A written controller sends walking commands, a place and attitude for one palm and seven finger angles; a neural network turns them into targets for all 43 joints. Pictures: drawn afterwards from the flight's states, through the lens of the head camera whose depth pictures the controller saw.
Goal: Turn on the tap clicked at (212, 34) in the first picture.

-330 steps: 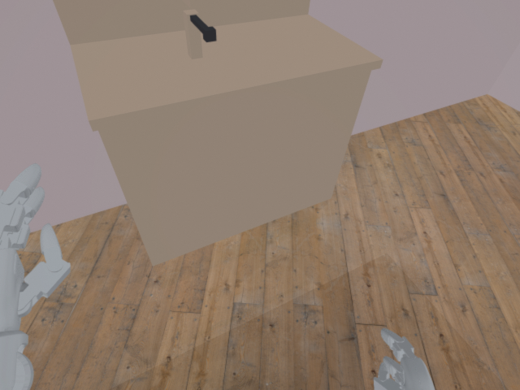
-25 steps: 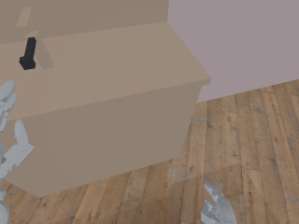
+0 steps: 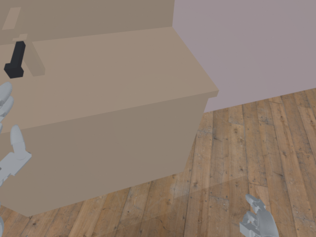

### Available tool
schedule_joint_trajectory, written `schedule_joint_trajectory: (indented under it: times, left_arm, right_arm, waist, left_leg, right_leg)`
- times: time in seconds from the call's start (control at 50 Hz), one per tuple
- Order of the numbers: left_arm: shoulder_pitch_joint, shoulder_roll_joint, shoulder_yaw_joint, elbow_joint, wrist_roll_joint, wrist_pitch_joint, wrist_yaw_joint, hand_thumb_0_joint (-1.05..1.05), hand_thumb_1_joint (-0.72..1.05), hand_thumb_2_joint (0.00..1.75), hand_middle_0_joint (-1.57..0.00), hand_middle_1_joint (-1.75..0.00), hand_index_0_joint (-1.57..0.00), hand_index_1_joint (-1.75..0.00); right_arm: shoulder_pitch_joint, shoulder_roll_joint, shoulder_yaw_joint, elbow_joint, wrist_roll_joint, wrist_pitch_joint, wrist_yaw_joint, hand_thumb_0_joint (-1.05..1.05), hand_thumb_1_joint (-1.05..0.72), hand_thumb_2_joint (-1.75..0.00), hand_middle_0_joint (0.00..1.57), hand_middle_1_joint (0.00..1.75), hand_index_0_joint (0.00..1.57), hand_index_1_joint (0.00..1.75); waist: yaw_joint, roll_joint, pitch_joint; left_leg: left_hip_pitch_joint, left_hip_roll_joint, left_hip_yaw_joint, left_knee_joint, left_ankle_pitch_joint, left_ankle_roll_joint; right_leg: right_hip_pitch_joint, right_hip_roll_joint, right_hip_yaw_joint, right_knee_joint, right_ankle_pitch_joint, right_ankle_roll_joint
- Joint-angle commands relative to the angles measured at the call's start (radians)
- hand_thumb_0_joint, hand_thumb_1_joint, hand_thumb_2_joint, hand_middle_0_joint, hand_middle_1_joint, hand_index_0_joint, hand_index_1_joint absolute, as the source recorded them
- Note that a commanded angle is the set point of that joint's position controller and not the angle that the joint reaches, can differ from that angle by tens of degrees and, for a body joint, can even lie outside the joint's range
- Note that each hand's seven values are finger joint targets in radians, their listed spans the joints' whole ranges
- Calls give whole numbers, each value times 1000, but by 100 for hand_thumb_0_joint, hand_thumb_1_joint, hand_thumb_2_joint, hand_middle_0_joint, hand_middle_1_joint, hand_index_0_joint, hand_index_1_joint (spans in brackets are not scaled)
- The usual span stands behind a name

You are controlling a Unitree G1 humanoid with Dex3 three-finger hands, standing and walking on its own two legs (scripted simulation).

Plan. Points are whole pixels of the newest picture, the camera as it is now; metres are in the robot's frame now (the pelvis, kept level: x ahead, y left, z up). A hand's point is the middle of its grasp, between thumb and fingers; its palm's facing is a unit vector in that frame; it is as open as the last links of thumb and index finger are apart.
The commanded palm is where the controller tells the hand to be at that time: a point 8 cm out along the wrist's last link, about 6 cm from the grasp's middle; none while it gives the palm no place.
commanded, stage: come to a stop and stand still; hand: left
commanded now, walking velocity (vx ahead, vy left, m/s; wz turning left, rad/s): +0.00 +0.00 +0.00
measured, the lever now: (14, 70) +0.45 +0.39 +0.16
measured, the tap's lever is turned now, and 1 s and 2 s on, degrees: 0 0 0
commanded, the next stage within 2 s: look again from close up in 0.58 s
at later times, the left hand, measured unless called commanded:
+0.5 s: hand (16, 175) +0.18 +0.25 +0.17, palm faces +0.42 -0.83 -0.36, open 7.5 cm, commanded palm +0.13 +0.28 +0.18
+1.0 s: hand (36, 147) +0.25 +0.26 +0.14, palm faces +0.28 -0.88 -0.38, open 7.5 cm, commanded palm +0.18 +0.29 +0.18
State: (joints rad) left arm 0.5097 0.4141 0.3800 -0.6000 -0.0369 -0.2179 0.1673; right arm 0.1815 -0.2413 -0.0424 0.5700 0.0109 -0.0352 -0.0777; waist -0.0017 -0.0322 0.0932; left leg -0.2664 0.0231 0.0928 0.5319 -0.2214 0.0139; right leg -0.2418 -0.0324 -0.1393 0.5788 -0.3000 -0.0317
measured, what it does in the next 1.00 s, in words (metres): stands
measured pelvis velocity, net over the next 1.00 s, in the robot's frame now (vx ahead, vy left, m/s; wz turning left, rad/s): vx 0.00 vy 0.03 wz -0.07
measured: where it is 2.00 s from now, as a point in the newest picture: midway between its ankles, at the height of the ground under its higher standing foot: outside the picture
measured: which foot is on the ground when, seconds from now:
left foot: down 0.00-1.00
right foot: down 0.00-1.00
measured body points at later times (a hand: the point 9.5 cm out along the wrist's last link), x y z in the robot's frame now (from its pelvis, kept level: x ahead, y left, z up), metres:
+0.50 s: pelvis -0.03 +0.00 +0.00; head -0.03 +0.01 +0.45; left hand +0.16 +0.29 +0.19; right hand +0.11 -0.23 -0.09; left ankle +0.04 +0.11 -0.73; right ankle +0.00 -0.10 -0.73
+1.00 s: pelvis +0.00 +0.03 +0.01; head +0.03 +0.04 +0.46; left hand +0.23 +0.30 +0.17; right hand +0.15 -0.21 -0.07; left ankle +0.04 +0.11 -0.73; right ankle +0.00 -0.10 -0.73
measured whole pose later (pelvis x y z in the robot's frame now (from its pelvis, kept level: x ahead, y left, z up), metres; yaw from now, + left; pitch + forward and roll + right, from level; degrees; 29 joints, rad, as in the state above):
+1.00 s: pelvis +0.00 +0.03 +0.01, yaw -4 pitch -1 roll -1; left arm 0.41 0.35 0.33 -0.39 -0.03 -0.19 0.09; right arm 0.23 -0.20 0.05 0.57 -0.02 -0.14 -0.04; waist 0.00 -0.02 0.06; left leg -0.25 -0.02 0.06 0.46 -0.20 0.05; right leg -0.21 0.01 -0.01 0.44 -0.22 0.00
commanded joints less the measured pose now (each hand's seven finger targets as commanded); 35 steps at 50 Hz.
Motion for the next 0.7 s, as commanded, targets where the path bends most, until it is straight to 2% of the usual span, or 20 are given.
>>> schedule_joint_trajectory:
  times: [0.0,0.02,0.06,0.1,0.16,0.18,0.22,0.24,0.26,0.34,0.42,0.46,0.52,0.56,0.58,0.6,0.62,0.64,0.66,0.68]
  left_arm:
    - [-41,113,95,-127,4,-47,7,0,90,90,-20,-30,-20,-30]
    - [-82,104,81,-116,11,-50,6,0,90,90,-20,-30,-20,-30]
    - [-127,77,39,-114,16,-45,4,0,90,90,-20,-30,-20,-30]
    - [-144,88,35,-139,19,-39,6,0,90,90,-20,-30,-20,-30]
    - [-133,89,47,-106,16,-18,5,0,90,90,-20,-30,-20,-30]
    - [-131,101,59,-111,12,-14,3,0,90,90,-20,-30,-20,-30]
    - [-132,102,59,-93,-3,-2,3,0,90,90,-20,-30,-20,-30]
    - [-135,102,58,-84,-5,2,4,0,90,90,-20,-30,-20,-30]
    - [-153,104,57,-90,-6,4,5,0,90,90,-20,-30,-20,-30]
    - [-161,108,67,-80,-5,2,9,0,90,90,-20,-30,-20,-30]
    - [-135,83,46,-67,7,-10,2,0,90,90,-20,-30,-20,-30]
    - [-135,77,40,-70,17,-16,4,0,90,90,-20,-30,-20,-30]
    - [-129,83,42,-89,20,-31,9,0,90,90,-20,-30,-20,-30]
    - [-111,90,49,-99,18,-32,13,0,90,90,-20,-30,-20,-30]
    - [-1104,858,430,-283,22,-173,22,0,90,90,-20,-30,-20,-30]
    - [-680,328,276,94,22,-110,-2,0,90,90,-20,-30,-20,-30]
    - [-549,332,254,67,6,-110,-9,0,90,90,-20,-30,-20,-30]
    - [-460,257,187,156,4,-104,-21,0,90,90,-20,-30,-20,-30]
    - [-371,199,127,151,-5,-101,-34,0,90,90,-20,-30,-20,-30]
    - [-265,119,80,175,-24,-92,-46,0,90,90,-20,-30,-20,-30]
  right_arm:
    - [-52,-78,2,-144,-13,-65,5,0,-90,-90,20,30,20,30]
    - [-46,-81,6,-132,-17,-73,7,0,-90,-90,20,30,20,30]
    - [-32,-89,4,-123,-9,-89,12,0,-90,-90,20,30,20,30]
    - [-34,-89,8,-123,-7,-103,13,0,-90,-90,20,30,20,30]
    - [-56,-75,18,-130,-6,-98,16,0,-90,-90,20,30,20,30]
    - [-59,-73,18,-133,-9,-93,16,0,-90,-90,20,30,20,30]
    - [-51,-56,24,-120,-10,-79,16,0,-90,-90,20,30,20,30]
    - [-59,-50,26,-115,-11,-74,15,0,-90,-90,20,30,20,30]
    - [-65,-45,33,-112,-14,-69,13,0,-90,-90,20,30,20,30]
    - [-68,-51,38,-111,-13,-66,1,0,-90,-90,20,30,20,30]
    - [-69,-65,33,-123,-7,-72,-3,0,-90,-90,20,30,20,30]
    - [-65,-69,34,-122,-8,-79,0,0,-90,-90,20,30,20,30]
    - [-52,-73,25,-122,-7,-97,1,0,-90,-90,20,30,20,30]
    - [-45,-72,21,-119,-8,-104,1,0,-90,-90,20,30,20,30]
    - [54,-103,98,-200,38,-120,-53,0,-90,-90,20,30,20,30]
    - [-48,24,70,-149,28,-153,-12,0,-90,-90,20,30,20,30]
    - [-48,-49,52,-126,-17,-166,9,0,-90,-90,20,30,20,30]
    - [4,-88,27,-133,-16,-170,19,0,-90,-90,20,30,20,30]
    - [17,-80,23,-137,-9,-173,30,0,-90,-90,20,30,20,30]
    - [25,-81,20,-138,-11,-173,47,0,-90,-90,20,30,20,30]
  waist:
    - [16,291,-154]
    - [14,276,-137]
    - [8,224,-162]
    - [5,190,-200]
    - [9,64,-182]
    - [7,25,-162]
    - [2,-56,-121]
    - [1,-57,-107]
    - [-1,-59,-101]
    - [3,23,-125]
    - [9,137,-80]
    - [12,174,-76]
    - [13,145,-126]
    - [12,108,-169]
    - [-49,191,-114]
    - [21,132,-222]
    - [31,94,-178]
    - [31,83,-181]
    - [31,37,-179]
    - [35,27,-188]
  left_leg:
    - [29,279,-253,-220,433,83]
    - [-8,279,-243,-231,378,85]
    - [33,253,-196,-183,338,77]
    - [70,225,-171,-146,309,56]
    - [-59,141,-103,-119,-4,7]
    - [-70,99,-83,-97,-115,-11]
    - [-8,46,-58,14,-143,-26]
    - [21,38,-62,54,-134,-26]
    - [34,38,-69,60,-122,-25]
    - [14,75,-114,-89,-74,-9]
    - [-92,126,-177,-226,-266,9]
    - [-160,143,-202,-278,-327,17]
    - [-125,138,-194,-249,-227,17]
    - [-70,111,-147,-183,-133,7]
    - [-138,59,-115,-138,-243,30]
    - [-65,96,-122,-99,-189,29]
    - [-72,73,-113,-97,-207,3]
    - [-17,31,-83,-22,-155,-10]
    - [16,3,-69,46,-150,-14]
    - [23,-3,-68,68,-127,-15]
  right_leg:
    - [-7,-16,87,83,-174,43]
    - [7,-16,89,90,-186,42]
    - [24,-12,88,-1,-94,45]
    - [61,-8,84,-96,2,51]
    - [130,-47,149,-169,114,36]
    - [88,-84,202,-214,54,19]
    - [-62,-164,299,-314,-132,-26]
    - [-122,-189,324,-347,-193,-42]
    - [-145,-192,311,-353,-225,-45]
    - [-62,-99,205,-260,-140,1]
    - [-2,-34,161,-214,-188,25]
    - [61,-11,139,-166,-134,28]
    - [108,-9,134,-156,-23,27]
    - [102,-32,161,-184,30,23]
    - [75,-1,150,-131,-67,74]
    - [-34,-29,111,-134,-192,27]
    - [12,-19,181,-202,-105,-1]
    - [-8,-71,261,-242,-68,-26]
    - [-61,-123,335,-291,-96,-41]
    - [-46,-148,353,-298,-86,-52]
